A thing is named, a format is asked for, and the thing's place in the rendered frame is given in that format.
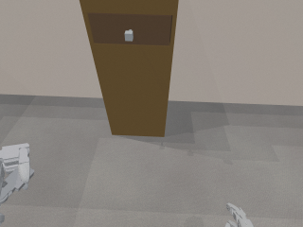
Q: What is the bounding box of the robot right hand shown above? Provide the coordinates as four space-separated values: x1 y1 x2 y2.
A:
224 202 254 227

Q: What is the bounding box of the robot left hand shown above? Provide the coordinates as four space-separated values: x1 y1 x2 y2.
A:
0 143 34 207

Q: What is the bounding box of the drawer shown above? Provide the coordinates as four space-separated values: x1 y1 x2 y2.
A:
88 12 171 46

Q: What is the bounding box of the cabinet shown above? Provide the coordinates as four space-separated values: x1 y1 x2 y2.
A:
80 0 179 137

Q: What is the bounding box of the handle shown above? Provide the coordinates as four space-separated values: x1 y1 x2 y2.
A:
124 29 134 42

